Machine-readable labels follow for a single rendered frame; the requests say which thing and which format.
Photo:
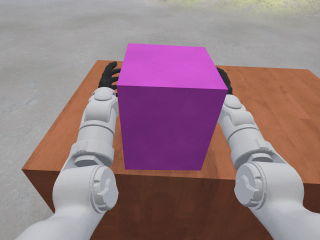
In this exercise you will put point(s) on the right robot upper arm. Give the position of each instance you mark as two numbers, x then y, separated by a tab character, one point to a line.
274	193

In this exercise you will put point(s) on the robot right forearm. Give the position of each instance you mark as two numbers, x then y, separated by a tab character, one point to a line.
243	135

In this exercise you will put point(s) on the robot left forearm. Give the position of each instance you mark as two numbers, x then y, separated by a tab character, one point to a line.
94	145

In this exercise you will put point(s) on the carton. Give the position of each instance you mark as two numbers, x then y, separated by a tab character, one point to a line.
170	98

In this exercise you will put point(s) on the pedestal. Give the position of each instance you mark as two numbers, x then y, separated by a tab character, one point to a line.
195	204

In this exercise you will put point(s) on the robot right hand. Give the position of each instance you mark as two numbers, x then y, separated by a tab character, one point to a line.
226	80

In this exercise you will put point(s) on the robot left hand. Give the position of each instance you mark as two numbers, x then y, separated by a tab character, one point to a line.
107	79

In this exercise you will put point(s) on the left robot upper arm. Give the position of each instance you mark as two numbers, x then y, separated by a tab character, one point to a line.
81	196

